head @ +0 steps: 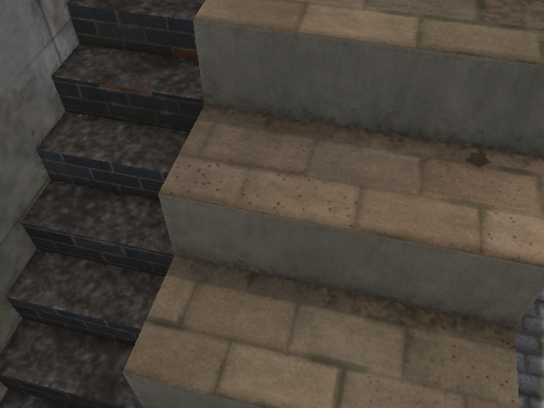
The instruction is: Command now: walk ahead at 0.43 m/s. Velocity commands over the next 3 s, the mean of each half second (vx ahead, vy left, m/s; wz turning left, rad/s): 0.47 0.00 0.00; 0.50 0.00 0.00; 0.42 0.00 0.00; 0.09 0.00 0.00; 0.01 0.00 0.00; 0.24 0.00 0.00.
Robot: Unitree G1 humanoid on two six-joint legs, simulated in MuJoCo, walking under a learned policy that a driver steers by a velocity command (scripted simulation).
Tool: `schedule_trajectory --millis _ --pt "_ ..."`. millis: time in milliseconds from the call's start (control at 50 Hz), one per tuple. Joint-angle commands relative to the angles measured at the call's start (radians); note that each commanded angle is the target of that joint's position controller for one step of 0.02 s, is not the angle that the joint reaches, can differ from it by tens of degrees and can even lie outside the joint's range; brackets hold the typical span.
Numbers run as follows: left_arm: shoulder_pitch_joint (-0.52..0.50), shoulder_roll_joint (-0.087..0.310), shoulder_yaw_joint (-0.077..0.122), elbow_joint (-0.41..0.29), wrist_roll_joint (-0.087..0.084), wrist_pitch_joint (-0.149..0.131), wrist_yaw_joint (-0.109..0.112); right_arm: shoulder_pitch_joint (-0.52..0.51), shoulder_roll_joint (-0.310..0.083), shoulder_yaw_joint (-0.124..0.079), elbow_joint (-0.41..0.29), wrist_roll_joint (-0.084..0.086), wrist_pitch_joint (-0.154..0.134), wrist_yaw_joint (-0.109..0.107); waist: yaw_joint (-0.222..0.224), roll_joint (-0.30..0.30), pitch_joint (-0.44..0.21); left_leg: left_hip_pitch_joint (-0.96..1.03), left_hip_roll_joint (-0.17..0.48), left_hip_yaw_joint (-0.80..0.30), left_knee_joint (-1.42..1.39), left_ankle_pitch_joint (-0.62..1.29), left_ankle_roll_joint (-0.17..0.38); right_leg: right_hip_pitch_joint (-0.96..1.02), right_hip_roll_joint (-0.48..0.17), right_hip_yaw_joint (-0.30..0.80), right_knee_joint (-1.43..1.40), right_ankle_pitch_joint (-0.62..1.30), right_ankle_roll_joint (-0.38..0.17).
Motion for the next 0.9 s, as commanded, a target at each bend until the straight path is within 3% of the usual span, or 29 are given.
schedule_trajectory --millis 20,60,100,140,200,220,260,280,300,320,340,360,380,400,420,440,460,480,500,520,540,580,600,620,640,660,780,840,900 --pt "-0.027 0.008 -0.013 -0.073 -0.001 -0.024 -0.016 0.176 -0.086 -0.019 0.009 0.0 -0.002 0.001 -0.046 0.009 -0.05 0.337 0.132 -0.186 -0.005 0.472 0.12 -0.289 -0.104 0.069 0.1 0.71 0.096" --pt "-0.087 0.017 -0.007 -0.102 -0.007 -0.035 -0.025 0.237 -0.109 -0.021 0.037 -0.001 0.001 -0.005 -0.072 0.094 -0.06 0.444 0.197 -0.251 -0.055 0.48 0.136 -0.443 -0.073 0.01 0.259 0.512 0.117" --pt "-0.096 0.049 0.015 -0.107 -0.022 -0.041 -0.049 0.184 -0.095 -0.008 0.032 -0.026 0.008 -0.023 -0.056 0.273 -0.069 0.35 0.373 -0.366 -0.133 0.566 0.211 -0.528 -0.085 -0.106 0.708 -0.16 0.116" --pt "-0.232 0.078 0.038 -0.228 -0.026 -0.039 -0.06 0.095 -0.119 -0.016 0.029 -0.073 0.012 -0.049 -0.025 0.202 -0.004 0.193 0.401 -0.376 -0.149 0.468 0.248 -0.751 -0.152 -0.063 1.183 -0.353 0.08" --pt "-0.375 0.03 0.029 -0.447 -0.016 -0.062 -0.07 0.084 -0.202 -0.036 0.083 -0.099 0.018 -0.054 0.017 0.082 0.049 0.212 0.429 -0.362 -0.196 0.566 0.252 -1.149 -0.149 0.011 1.684 -0.478 0.003" --pt "-0.377 0.005 0.028 -0.479 -0.027 -0.056 -0.051 0.16 -0.243 -0.054 0.116 -0.075 0.01 -0.06 0.031 0.054 0.03 0.298 0.469 -0.364 -0.149 0.615 0.255 -1.313 -0.176 0.135 1.839 -0.466 -0.004" --pt "-0.545 -0.005 0.005 -0.663 -0.035 -0.07 -0.018 0.324 -0.289 -0.079 0.191 -0.074 0.002 -0.054 -0.037 0.069 0.03 0.587 0.505 -0.443 -0.138 0.712 0.252 -1.735 -0.151 0.194 2.143 -0.603 -0.02" --pt "-0.656 -0.004 -0.012 -0.763 -0.02 -0.074 -0.023 0.344 -0.245 -0.077 0.221 -0.065 0.008 -0.04 -0.049 0.031 0.075 0.627 0.482 -0.405 -0.119 0.677 0.222 -1.912 -0.161 0.205 2.086 -0.748 -0.038" --pt "-0.725 -0.008 -0.026 -0.858 -0.007 -0.063 -0.032 0.249 -0.245 -0.072 0.193 -0.026 0.018 -0.018 0.001 -0.013 0.091 0.497 0.425 -0.299 -0.159 0.58 0.164 -1.869 -0.218 0.147 1.819 -0.745 -0.052" --pt "-0.568 0.022 -0.031 -0.879 -0.001 -0.021 -0.044 0.065 -0.294 -0.083 0.096 0.055 0.019 -0.013 0.144 -0.09 0.017 0.179 0.379 -0.173 -0.266 0.334 0.086 -1.443 -0.342 0.153 1.338 -0.614 -0.089" --pt "-0.314 0.01 -0.058 -0.801 -0.021 0.02 -0.07 -0.138 -0.381 -0.114 -0.04 0.098 0.043 -0.002 0.238 -0.164 -0.121 -0.359 0.28 -0.06 -0.496 0.171 0.104 -0.565 -0.275 -0.021 0.857 -0.272 -0.097" --pt "0.016 0.062 -0.004 -0.65 -0.078 0.028 -0.072 -0.113 -0.497 -0.143 -0.091 0.094 0.009 0.035 0.292 -0.071 -0.29 -0.459 0.269 -0.07 -0.491 0.988 0.18 0.115 -0.072 -0.152 1.114 -0.028 -0.031" --pt "0.24 0.194 0.062 -0.532 -0.101 0.051 -0.061 -0.117 -0.535 -0.16 -0.045 0.082 -0.022 0.06 0.394 0.029 -0.325 -0.35 0.268 0.037 -0.278 1.481 0.176 0.2 -0.052 -0.107 1.065 -0.166 -0.002" --pt "0.18 0.3 0.113 -0.502 -0.142 0.053 -0.047 0.043 -0.418 -0.139 -0.035 0.125 -0.038 0.079 0.274 -0.207 -0.462 -0.238 0.151 0.022 0.095 1.254 0.142 0.198 -0.11 0.22 0.587 -0.291 -0.015" --pt "0.143 0.412 0.134 -0.479 -0.043 0.072 -0.013 0.155 -0.353 -0.127 -0.04 0.063 -0.026 0.107 0.172 -0.622 -0.674 -0.111 0.03 -0.085 0.519 0.481 0.121 0.13 -0.271 0.706 0.142 -0.586 0.02" --pt "-0.008 0.341 0.105 -0.463 0.05 0.096 0.002 0.263 -0.252 -0.118 -0.015 -0.032 -0.015 0.135 0.046 -0.572 -0.732 -0.182 -0.093 -0.228 1.076 0.163 0.086 0.119 -0.318 0.847 0.068 -0.677 0.019" --pt "0.116 0.254 0.09 -0.34 0.067 0.117 -0.046 0.018 -0.05 -0.073 -0.093 -0.109 -0.053 0.132 0.036 -0.199 -0.5 -0.344 -0.09 -0.329 1.309 0.189 0.06 -0.046 -0.154 0.337 0.346 -0.426 0.028" --pt "0.107 0.169 0.065 -0.282 0.081 0.132 -0.037 -0.05 0.009 -0.044 -0.175 -0.102 -0.053 0.123 0.041 -0.249 -0.417 -0.517 -0.143 -0.33 1.363 0.172 0.073 -0.226 -0.207 0.479 0.16 -0.719 0.072" --pt "0.061 0.128 0.061 -0.235 0.084 0.103 -0.039 -0.037 -0.007 -0.033 -0.212 -0.122 -0.056 0.109 -0.021 -0.216 -0.194 -0.614 -0.072 -0.23 1.367 0.156 0.055 -0.369 -0.226 0.49 0.137 -0.814 0.047" --pt "-0.001 0.071 0.057 -0.204 0.073 0.081 -0.056 -0.024 -0.053 -0.034 -0.196 -0.142 -0.049 0.104 -0.041 -0.189 -0.089 -0.627 -0.062 -0.187 1.376 0.147 0.05 -0.474 -0.193 0.416 0.196 -0.797 0.026" --pt "-0.014 0.031 0.054 -0.175 0.068 0.061 -0.068 -0.028 -0.08 -0.031 -0.195 -0.127 -0.03 0.103 -0.048 -0.133 -0.026 -0.637 -0.06 -0.142 1.409 0.108 0.035 -0.522 -0.17 0.359 0.197 -0.738 0.013" --pt "0.033 0.034 0.067 -0.146 0.078 0.009 -0.073 -0.084 -0.106 -0.033 -0.23 -0.098 -0.036 0.108 -0.017 -0.077 0.038 -0.623 -0.029 -0.073 1.325 0.095 0.021 -0.557 -0.214 0.334 0.094 -0.59 -0.032" --pt "0.078 0.04 0.066 -0.093 0.006 -0.014 -0.111 -0.136 -0.102 -0.021 -0.206 -0.005 -0.061 0.127 0.031 -0.004 0.002 -0.507 -0.1 -0.036 1.338 0.031 0.023 -0.599 -0.216 0.476 -0.004 -0.51 -0.055" --pt "0.033 0.033 0.061 -0.076 0.02 -0.006 -0.122 -0.15 -0.097 -0.024 -0.229 0.004 -0.068 0.141 -0.008 0.016 -0.016 -0.549 -0.137 -0.046 1.445 0.014 0.036 -0.596 -0.245 0.548 -0.012 -0.577 -0.089" --pt "0.018 0.061 0.07 -0.079 0.019 -0.018 -0.115 -0.148 -0.068 -0.01 -0.239 0.009 -0.081 0.138 -0.008 -0.047 0.001 -0.578 -0.128 -0.049 1.414 0.017 0.029 -0.594 -0.274 0.524 -0.061 -0.511 -0.097" --pt "-0.01 0.043 0.06 -0.08 0.038 -0.014 -0.11 -0.127 -0.089 -0.014 -0.24 0.012 -0.07 0.137 -0.03 -0.055 -0.02 -0.596 -0.134 -0.066 1.401 0.008 0.027 -0.565 -0.285 0.526 -0.053 -0.531 -0.114" --pt "-0.021 0.15 0.085 -0.164 0.033 -0.031 -0.061 -0.108 -0.16 -0.027 -0.21 0.041 -0.03 0.119 -0.03 -0.162 -0.057 -0.311 -0.081 -0.028 1.004 0.087 -0.036 -0.553 -0.341 0.357 -0.189 -0.254 -0.117" --pt "-0.058 0.102 0.07 -0.211 0.043 -0.006 -0.05 -0.036 -0.129 -0.018 -0.163 0.023 -0.006 0.12 -0.04 -0.136 -0.054 -0.187 -0.045 -0.041 0.792 0.087 0.013 -0.596 -0.32 0.276 -0.053 -0.231 -0.143" --pt "-0.13 0.076 0.054 -0.251 -0.002 -0.001 -0.023 0.067 -0.117 -0.027 -0.087 0.003 0.012 0.137 -0.096 -0.077 -0.045 0.108 0.018 0.077 0.165 0.397 0.067 -0.712 -0.233 0.117 0.14 -0.245 -0.108"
